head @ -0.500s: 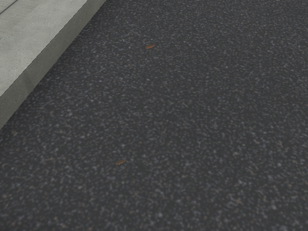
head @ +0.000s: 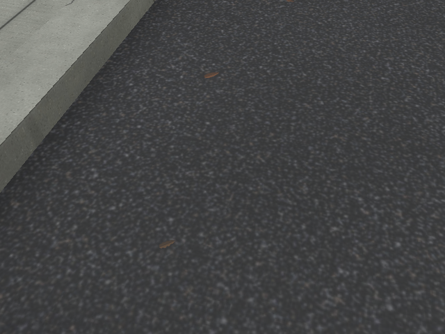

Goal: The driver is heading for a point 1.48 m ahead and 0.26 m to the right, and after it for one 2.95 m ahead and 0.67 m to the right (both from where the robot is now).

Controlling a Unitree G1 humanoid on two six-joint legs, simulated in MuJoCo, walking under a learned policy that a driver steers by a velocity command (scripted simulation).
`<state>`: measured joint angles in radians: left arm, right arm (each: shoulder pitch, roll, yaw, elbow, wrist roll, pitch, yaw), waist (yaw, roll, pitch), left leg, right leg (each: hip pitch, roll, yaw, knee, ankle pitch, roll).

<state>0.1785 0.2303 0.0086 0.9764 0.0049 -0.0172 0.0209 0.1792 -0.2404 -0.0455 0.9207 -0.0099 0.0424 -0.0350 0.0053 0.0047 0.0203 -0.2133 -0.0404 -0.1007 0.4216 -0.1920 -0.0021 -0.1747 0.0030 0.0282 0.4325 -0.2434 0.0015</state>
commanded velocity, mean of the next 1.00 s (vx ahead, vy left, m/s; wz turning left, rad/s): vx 0.09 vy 0.00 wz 0.00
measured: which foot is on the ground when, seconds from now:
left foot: down 0.00-1.00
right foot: down 0.00-0.84, up 0.86-1.00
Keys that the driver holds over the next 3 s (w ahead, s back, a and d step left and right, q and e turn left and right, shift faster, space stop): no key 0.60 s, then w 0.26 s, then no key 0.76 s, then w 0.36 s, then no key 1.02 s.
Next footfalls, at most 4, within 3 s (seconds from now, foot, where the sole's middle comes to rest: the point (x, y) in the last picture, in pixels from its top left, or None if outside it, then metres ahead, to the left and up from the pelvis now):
1.18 right None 0.15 -0.11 -0.78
1.40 left None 0.22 0.13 -0.78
2.22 right None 0.45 -0.25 -0.96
2.68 left None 0.49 -0.04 -0.96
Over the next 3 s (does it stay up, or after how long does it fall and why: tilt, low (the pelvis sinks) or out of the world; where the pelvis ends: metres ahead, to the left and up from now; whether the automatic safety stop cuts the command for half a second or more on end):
stays up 0.45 -0.20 -0.18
